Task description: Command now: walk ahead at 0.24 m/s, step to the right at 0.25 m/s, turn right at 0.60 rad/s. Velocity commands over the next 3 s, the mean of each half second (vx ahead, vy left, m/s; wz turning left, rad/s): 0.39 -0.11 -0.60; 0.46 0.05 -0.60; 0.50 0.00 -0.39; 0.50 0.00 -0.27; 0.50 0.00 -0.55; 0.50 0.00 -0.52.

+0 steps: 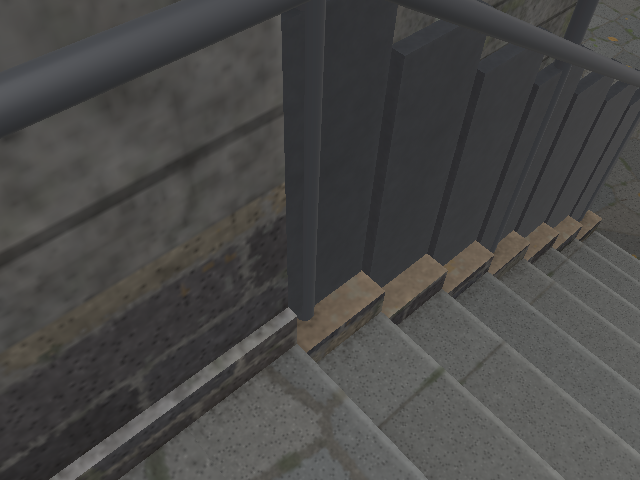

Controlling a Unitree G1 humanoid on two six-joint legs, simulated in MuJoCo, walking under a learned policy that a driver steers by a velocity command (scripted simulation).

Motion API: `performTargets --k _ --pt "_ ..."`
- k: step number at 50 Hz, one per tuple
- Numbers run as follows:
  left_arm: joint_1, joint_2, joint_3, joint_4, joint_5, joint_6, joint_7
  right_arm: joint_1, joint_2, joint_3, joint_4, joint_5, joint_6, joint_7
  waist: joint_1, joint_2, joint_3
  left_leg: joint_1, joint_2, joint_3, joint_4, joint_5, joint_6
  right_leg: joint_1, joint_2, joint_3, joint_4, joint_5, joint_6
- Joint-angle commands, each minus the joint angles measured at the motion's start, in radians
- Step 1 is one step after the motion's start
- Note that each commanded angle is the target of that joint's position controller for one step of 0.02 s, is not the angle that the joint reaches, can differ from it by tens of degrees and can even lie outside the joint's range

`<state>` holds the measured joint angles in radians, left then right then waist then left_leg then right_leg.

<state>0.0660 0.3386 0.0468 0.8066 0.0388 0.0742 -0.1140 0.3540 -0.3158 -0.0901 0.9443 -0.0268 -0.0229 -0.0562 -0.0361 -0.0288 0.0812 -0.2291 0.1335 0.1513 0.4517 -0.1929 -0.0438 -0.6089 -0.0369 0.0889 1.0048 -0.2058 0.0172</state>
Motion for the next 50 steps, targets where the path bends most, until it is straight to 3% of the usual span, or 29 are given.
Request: performTargets --k 1,3,4,5,7,8,9,10,11,12,15,19,20,22,24,25,26,28,29,31,34,35,40,44,46,47,48,49,50 --pt "0.010 0.020 -0.007 -0.041 -0.013 0.002 -0.016 -0.080 -0.202 -0.055 -0.067 -0.005 -0.011 -0.002 0.046 0.235 -0.060 -0.104 0.204 -0.085 -0.232 -0.061 0.145 0.209 -0.021 -0.075 -0.185 -0.004 0.002" --pt "-0.012 0.044 0.001 -0.064 -0.009 0.007 -0.017 -0.074 -0.232 -0.070 -0.065 -0.003 -0.008 0.008 0.047 0.272 -0.068 -0.085 0.237 -0.090 -0.252 -0.260 0.112 0.272 -0.027 -0.115 -0.263 -0.110 -0.010" --pt "0.085 0.065 -0.002 -0.037 -0.010 0.000 0.015 -0.140 -0.149 -0.039 -0.117 -0.008 -0.025 0.060 0.058 0.345 -0.173 -0.138 0.175 -0.046 -0.268 -0.538 0.095 0.432 0.004 -0.176 -0.225 -0.213 -0.034" --pt "0.180 0.070 0.006 0.003 -0.012 -0.014 0.032 -0.211 -0.148 -0.040 -0.128 -0.011 -0.019 0.075 0.126 0.302 -0.131 -0.215 0.139 -0.004 -0.169 -0.603 0.099 0.530 0.020 -0.210 -0.276 -0.189 -0.053" --pt "0.423 0.150 0.032 0.122 0.026 -0.047 0.054 -0.258 -0.016 -0.003 -0.154 -0.034 -0.016 0.108 0.232 -0.245 0.008 -0.477 -0.015 0.076 0.634 -0.569 0.115 0.622 -0.007 0.000 -0.551 -0.396 -0.103" --pt "0.392 0.278 0.040 0.063 -0.001 -0.073 0.071 -0.194 0.076 0.034 -0.232 -0.028 -0.023 0.101 0.124 -0.432 -0.002 -0.687 -0.129 -0.027 0.836 -0.500 0.099 0.596 -0.256 0.588 -0.796 -0.430 -0.194" --pt "0.327 0.279 0.052 0.038 -0.019 -0.081 0.074 -0.205 0.022 0.029 -0.247 -0.050 -0.034 0.094 0.105 -0.307 -0.016 -0.685 -0.105 -0.179 0.889 -0.365 0.088 0.502 -0.324 0.802 -0.937 -0.534 -0.271" --pt "0.218 0.243 0.055 0.006 -0.047 -0.059 0.079 -0.222 -0.081 0.016 -0.251 -0.022 -0.025 0.072 0.066 -0.316 0.034 -0.604 -0.065 -0.171 0.811 -0.297 0.100 0.440 -0.215 0.548 -0.852 -0.318 -0.300" --pt "0.166 0.147 0.028 -0.029 -0.002 -0.077 0.078 -0.195 -0.102 0.007 -0.212 -0.015 -0.028 0.076 0.032 -0.115 0.025 -0.547 -0.052 -0.183 0.724 -0.130 0.064 0.412 -0.197 0.473 -0.812 -0.287 -0.252" --pt "0.102 0.130 0.029 -0.035 -0.033 -0.071 0.101 -0.185 -0.129 0.005 -0.210 -0.002 -0.021 0.064 -0.005 -0.203 0.023 -0.450 -0.043 -0.142 0.663 -0.147 0.047 0.396 -0.108 0.316 -0.761 0.133 -0.248" --pt "0.231 0.110 0.030 -0.027 -0.019 -0.113 0.096 -0.184 -0.050 0.025 -0.200 -0.002 0.017 0.043 0.027 -0.023 -0.092 -0.377 -0.093 -0.139 0.576 -0.137 0.012 0.489 -0.161 0.297 -0.669 0.592 -0.273" --pt "0.218 0.062 0.022 -0.049 -0.020 -0.070 0.049 -0.198 -0.071 0.009 -0.176 0.051 0.048 0.019 0.064 -0.152 -0.082 -0.119 -0.134 -0.100 0.213 -0.097 0.032 0.360 -0.008 0.248 -0.695 0.075 -0.267" --pt "0.352 0.097 0.035 -0.012 -0.027 -0.104 0.084 -0.403 -0.043 0.022 -0.261 -0.004 0.037 0.051 0.134 -0.054 -0.025 -0.309 -0.153 -0.108 0.273 -0.008 0.017 0.477 -0.160 0.403 -0.715 0.283 -0.256" --pt "0.410 0.163 0.058 0.018 -0.037 -0.124 0.117 -0.436 -0.045 0.020 -0.299 -0.004 0.007 0.057 0.133 0.012 -0.038 -0.491 -0.093 -0.220 0.233 0.000 0.029 0.712 -0.230 0.466 -0.681 0.417 -0.286" --pt "0.162 0.094 0.037 -0.080 -0.002 -0.081 0.074 -0.114 -0.112 -0.007 -0.161 0.051 -0.015 0.000 -0.003 -0.111 -0.064 -0.059 -0.139 -0.166 0.005 -0.053 0.063 0.462 0.025 0.274 -0.574 0.228 -0.232" --pt "0.168 0.086 0.038 -0.079 -0.013 -0.086 0.060 -0.009 -0.160 -0.031 -0.131 0.042 -0.017 -0.017 -0.052 -0.047 -0.116 0.213 -0.104 -0.205 -0.016 0.046 0.059 0.293 0.083 0.257 -0.448 0.136 -0.187" --pt "0.280 0.076 0.036 -0.044 -0.066 -0.118 0.110 -0.068 -0.111 -0.017 -0.169 -0.019 -0.010 0.025 -0.003 0.177 -0.099 0.224 -0.130 -0.180 0.041 -0.002 0.112 0.272 -0.056 0.318 -0.435 0.275 -0.171" --pt "0.347 0.123 0.035 -0.070 -0.076 -0.130 0.125 -0.059 -0.155 -0.040 -0.206 -0.009 -0.006 0.037 -0.019 0.364 -0.158 0.376 0.054 -0.523 -0.048 -0.142 0.285 0.073 0.082 0.176 -0.170 0.111 -0.120" --pt "0.280 0.133 0.042 -0.074 -0.067 -0.121 0.137 -0.041 -0.086 -0.028 -0.218 -0.004 0.009 0.047 -0.074 0.417 -0.195 0.428 0.150 -0.632 -0.151 -0.351 0.358 -0.017 0.117 0.063 0.025 -0.352 -0.114" --pt "0.164 0.091 0.034 -0.094 -0.014 -0.106 0.144 -0.049 -0.062 -0.011 -0.216 0.006 -0.007 0.043 -0.056 0.108 -0.050 0.257 0.211 -0.636 -0.198 -0.337 0.369 -0.078 0.053 0.003 0.164 -0.349 -0.121" --pt "0.166 0.052 0.026 -0.125 -0.001 -0.073 0.104 -0.040 -0.121 -0.014 -0.175 -0.004 -0.050 0.042 0.009 0.060 -0.040 0.112 0.146 -0.392 -0.219 -0.009 0.295 0.071 0.000 -0.022 0.034 -0.280 -0.098" --pt "0.105 0.068 0.035 -0.145 0.001 -0.048 0.082 -0.034 -0.161 -0.025 -0.188 0.004 -0.069 0.030 0.003 -0.029 -0.001 0.168 0.232 -0.429 -0.191 0.390 0.301 -0.009 0.004 -0.009 0.057 -0.206 -0.075" --pt "0.121 0.024 0.017 -0.185 -0.011 -0.025 0.024 -0.047 -0.148 -0.015 -0.203 0.005 -0.057 0.037 0.008 0.120 -0.142 0.067 0.118 -0.121 -0.075 0.362 0.229 0.172 0.030 -0.136 0.064 0.046 -0.077" --pt "0.096 0.037 0.029 -0.225 -0.004 0.001 0.051 -0.020 -0.162 -0.010 -0.223 0.022 -0.036 0.034 0.011 0.119 -0.086 0.047 0.189 -0.096 0.088 0.319 0.170 0.156 0.028 -0.131 0.063 0.008 -0.106" --pt "0.226 0.048 0.038 -0.211 0.004 -0.007 0.084 -0.077 -0.180 -0.010 -0.222 0.016 -0.028 0.047 0.109 0.148 -0.096 -0.114 0.134 0.031 0.316 0.510 0.121 0.450 0.075 -0.207 -0.094 -0.094 -0.133" --pt "0.454 0.063 0.054 -0.138 -0.002 -0.015 0.105 -0.149 -0.196 -0.015 -0.240 0.026 -0.027 0.056 0.238 0.123 -0.147 -0.307 0.114 0.046 0.611 0.594 0.108 0.734 0.132 -0.243 -0.154 -0.070 -0.157" --pt "0.572 0.093 0.063 -0.093 -0.013 -0.021 0.111 -0.239 -0.153 -0.005 -0.249 0.015 -0.021 0.066 0.340 -0.055 -0.050 -0.580 0.010 0.041 1.054 0.025 0.097 0.805 0.092 -0.084 -0.342 -0.012 -0.205" --pt "0.477 0.186 0.051 -0.103 -0.044 -0.041 0.113 -0.202 -0.046 0.030 -0.326 0.003 -0.022 0.061 0.183 -0.291 0.037 -0.765 -0.065 -0.038 1.171 -0.344 0.097 0.678 -0.106 0.307 -0.397 0.630 -0.230" --pt "0.482 0.225 0.059 -0.133 -0.061 -0.059 0.110 -0.184 -0.078 0.032 -0.372 -0.047 -0.020 0.045 0.135 -0.137 -0.057 -0.755 -0.052 -0.137 1.068 -0.306 0.058 0.626 -0.211 0.550 -0.525 0.671 -0.287"
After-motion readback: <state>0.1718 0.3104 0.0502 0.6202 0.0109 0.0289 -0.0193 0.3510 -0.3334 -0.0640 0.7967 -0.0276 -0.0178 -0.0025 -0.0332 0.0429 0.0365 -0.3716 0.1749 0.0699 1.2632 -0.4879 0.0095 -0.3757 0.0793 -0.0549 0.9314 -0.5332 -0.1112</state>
